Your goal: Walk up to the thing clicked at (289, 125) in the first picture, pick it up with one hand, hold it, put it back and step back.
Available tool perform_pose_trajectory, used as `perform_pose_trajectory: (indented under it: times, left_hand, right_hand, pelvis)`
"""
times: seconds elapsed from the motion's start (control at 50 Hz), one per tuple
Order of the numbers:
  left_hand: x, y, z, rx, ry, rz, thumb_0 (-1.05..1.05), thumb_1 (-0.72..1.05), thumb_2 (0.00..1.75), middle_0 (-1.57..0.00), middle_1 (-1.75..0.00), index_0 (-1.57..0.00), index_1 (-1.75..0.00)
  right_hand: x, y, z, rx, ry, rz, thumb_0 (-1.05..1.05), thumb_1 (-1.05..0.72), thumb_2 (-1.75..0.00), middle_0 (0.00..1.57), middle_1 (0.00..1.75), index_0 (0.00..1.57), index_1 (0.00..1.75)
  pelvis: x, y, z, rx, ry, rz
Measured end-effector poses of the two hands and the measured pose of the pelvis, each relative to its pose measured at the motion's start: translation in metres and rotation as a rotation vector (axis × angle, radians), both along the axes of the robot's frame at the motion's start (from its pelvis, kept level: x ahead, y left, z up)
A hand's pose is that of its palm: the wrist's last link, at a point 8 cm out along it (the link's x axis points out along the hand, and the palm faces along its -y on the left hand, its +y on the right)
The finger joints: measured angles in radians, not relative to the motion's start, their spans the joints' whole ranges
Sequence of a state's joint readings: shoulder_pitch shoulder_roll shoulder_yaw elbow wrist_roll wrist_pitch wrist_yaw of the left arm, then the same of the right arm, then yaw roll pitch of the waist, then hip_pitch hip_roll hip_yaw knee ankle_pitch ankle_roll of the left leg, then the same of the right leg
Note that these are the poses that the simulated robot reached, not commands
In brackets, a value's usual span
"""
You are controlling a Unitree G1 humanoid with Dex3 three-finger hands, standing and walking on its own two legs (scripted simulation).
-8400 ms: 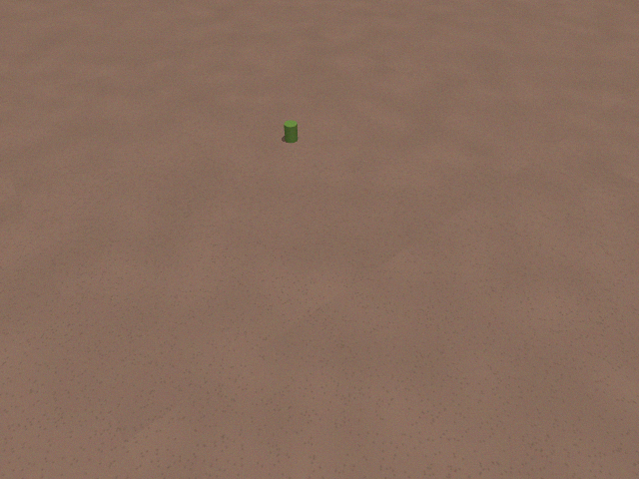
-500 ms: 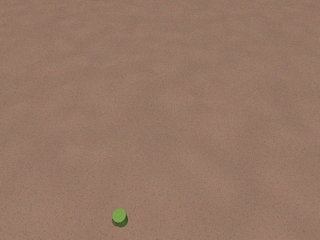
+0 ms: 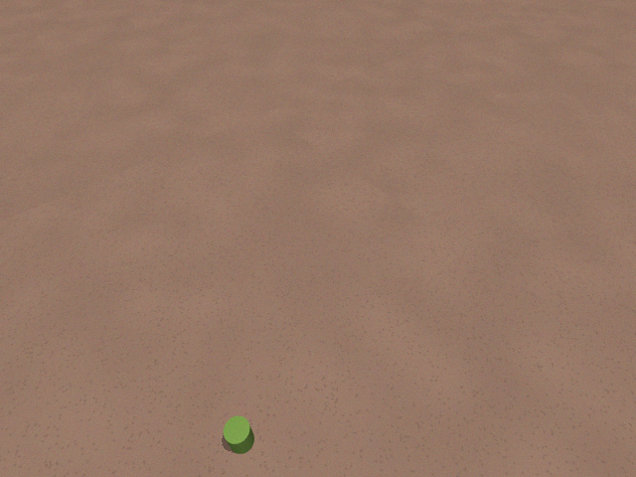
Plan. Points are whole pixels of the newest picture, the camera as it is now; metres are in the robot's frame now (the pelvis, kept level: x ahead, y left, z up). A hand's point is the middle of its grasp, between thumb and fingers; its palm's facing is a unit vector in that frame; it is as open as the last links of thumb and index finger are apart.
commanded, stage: stand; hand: left
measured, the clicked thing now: (239, 435) +0.39 +0.24 -0.73
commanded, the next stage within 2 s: walk up in 0.14 s
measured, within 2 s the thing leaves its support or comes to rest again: neither
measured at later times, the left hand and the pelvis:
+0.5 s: hand out of the picture +0.07 +0.30 -0.19, palm faces -0.04 -0.93 -0.37, open 7.4 cm; pelvis -0.07 +0.04 -0.03, yaw +1 degrees
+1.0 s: hand out of the picture -0.07 +0.27 -0.17, palm faces -0.10 -0.91 -0.39, open 7.4 cm; pelvis -0.18 +0.01 -0.03, yaw -5 degrees
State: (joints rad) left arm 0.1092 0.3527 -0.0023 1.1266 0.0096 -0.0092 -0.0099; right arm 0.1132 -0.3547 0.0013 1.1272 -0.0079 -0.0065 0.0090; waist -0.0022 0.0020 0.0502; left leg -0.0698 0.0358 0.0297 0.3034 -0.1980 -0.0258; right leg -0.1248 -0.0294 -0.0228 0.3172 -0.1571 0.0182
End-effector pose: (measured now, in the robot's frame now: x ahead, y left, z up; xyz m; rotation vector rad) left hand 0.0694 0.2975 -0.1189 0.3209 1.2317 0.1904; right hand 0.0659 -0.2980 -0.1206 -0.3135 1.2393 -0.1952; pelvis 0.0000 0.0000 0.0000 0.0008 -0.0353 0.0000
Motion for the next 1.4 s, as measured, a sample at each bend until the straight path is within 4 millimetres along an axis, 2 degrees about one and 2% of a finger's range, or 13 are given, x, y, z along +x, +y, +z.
perform_pose_trajectory:
  times: [0.16, 0.36, 0.46, 0.52, 0.56, 0.64, 0.76, 0.92, 1.04, 1.14, 1.24, 1.3, 1.4]
  left_hand:
    - [0.002, 0.001, 0.0, -0.001, -0.009, 0.005, 0.01, 0.9, 0.9, -0.2, -0.3, -0.2, -0.3]
    - [-0.007, 0.019, -0.009, 0.037, -0.036, 0.011, 0.01, 0.9, 0.9, -0.2, -0.3, -0.2, -0.3]
    - [-0.009, 0.039, -0.022, 0.04, -0.066, -0.035, 0.01, 0.9, 0.9, -0.2, -0.3, -0.2, -0.3]
    - [-0.007, 0.052, -0.035, 0.029, -0.104, -0.038, 0.01, 0.9, 0.9, -0.2, -0.3, -0.2, -0.3]
    - [-0.011, 0.054, -0.036, 0.027, -0.107, -0.036, 0.01, 0.9, 0.9, -0.2, -0.3, -0.2, -0.3]
    - [-0.033, 0.053, -0.033, 0.011, -0.07, -0.038, 0.01, 0.9, 0.9, -0.2, -0.3, -0.2, -0.3]
    - [-0.075, 0.05, -0.03, 0.016, 0.003, -0.065, 0.01, 0.9, 0.9, -0.2, -0.3, -0.2, -0.3]
    - [-0.114, 0.029, -0.025, 0.057, -0.019, -0.097, 0.01, 0.9, 0.9, -0.2, -0.3, -0.2, -0.3]
    - [-0.147, 0.01, -0.001, 0.056, -0.073, -0.086, 0.01, 0.9, 0.9, -0.2, -0.3, -0.2, -0.3]
    - [-0.161, 0.007, 0.008, 0.067, -0.143, -0.078, 0.01, 0.9, 0.9, -0.2, -0.3, -0.21, -0.3]
    - [-0.182, 0.014, -0.003, 0.049, -0.214, -0.064, 0.01, 0.9, 0.9, -0.2, -0.3, -0.21, -0.3]
    - [-0.205, 0.019, -0.014, 0.031, -0.199, -0.045, 0.01, 0.9, 0.9, -0.2, -0.3, -0.21, -0.3]
    - [-0.255, 0.019, -0.016, 0.019, -0.126, -0.011, 0.01, 0.9, 0.9, -0.2, -0.3, -0.2, -0.3]
  right_hand:
    - [0.0, -0.001, 0.0, -0.001, -0.001, -0.003, 0.01, -0.9, -0.9, 0.2, 0.3, 0.2, 0.3]
    - [-0.014, -0.013, -0.007, -0.052, 0.009, -0.015, 0.01, -0.9, -0.9, 0.2, 0.3, 0.2, 0.3]
    - [-0.044, -0.003, -0.005, -0.091, 0.011, -0.021, 0.01, -0.9, -0.9, 0.2, 0.3, 0.2, 0.3]
    - [-0.073, 0.007, -0.008, -0.128, 0.042, -0.004, 0.01, -0.9, -0.9, 0.2, 0.3, 0.2, 0.3]
    - [-0.093, 0.016, -0.005, -0.122, 0.077, -0.009, 0.01, -0.9, -0.9, 0.2, 0.3, 0.2, 0.3]
    - [-0.121, 0.028, 0.004, -0.115, 0.103, -0.031, 0.01, -0.9, -0.9, 0.2, 0.3, 0.2, 0.3]
    - [-0.134, 0.029, 0.005, -0.111, 0.026, -0.052, 0.01, -0.9, -0.9, 0.21, 0.3, 0.21, 0.3]
    - [-0.152, -0.002, -0.016, -0.085, -0.082, -0.047, 0.01, -0.9, -0.9, 0.21, 0.3, 0.21, 0.3]
    - [-0.173, -0.014, -0.013, -0.063, -0.1, -0.057, 0.01, -0.9, -0.9, 0.2, 0.3, 0.2, 0.3]
    - [-0.202, -0.016, -0.011, -0.077, -0.078, -0.005, 0.01, -0.9, -0.9, 0.2, 0.3, 0.2, 0.3]
    - [-0.235, -0.011, -0.014, -0.102, -0.043, 0.049, 0.01, -0.9, -0.9, 0.2, 0.3, 0.2, 0.3]
    - [-0.259, -0.005, -0.012, -0.104, -0.036, 0.057, 0.01, -0.9, -0.9, 0.2, 0.3, 0.2, 0.3]
    - [-0.291, -0.005, 0.003, -0.102, -0.053, 0.045, 0.01, -0.9, -0.9, 0.21, 0.3, 0.21, 0.3]
  pelvis:
    - [-0.001, 0.0, 0.0, 0.0, 0.002, -0.001]
    - [-0.039, 0.007, -0.016, -0.004, 0.005, 0.001]
    - [-0.062, 0.027, -0.026, 0.001, 0.017, 0.004]
    - [-0.077, 0.04, -0.036, 0.0, 0.014, 0.009]
    - [-0.085, 0.042, -0.033, -0.005, 0.005, 0.004]
    - [-0.097, 0.044, -0.022, -0.019, 0.017, -0.012]
    - [-0.119, 0.043, -0.02, -0.02, 0.018, -0.049]
    - [-0.163, 0.02, -0.035, -0.019, -0.006, -0.095]
    - [-0.192, 0.009, -0.024, 0.018, -0.003, -0.08]
    - [-0.22, 0.007, -0.022, 0.024, 0.007, -0.043]
    - [-0.253, 0.012, -0.032, 0.014, 0.003, 0.007]
    - [-0.274, 0.014, -0.035, 0.037, -0.017, 0.004]
    - [-0.301, 0.007, -0.026, 0.0, -0.018, -0.009]
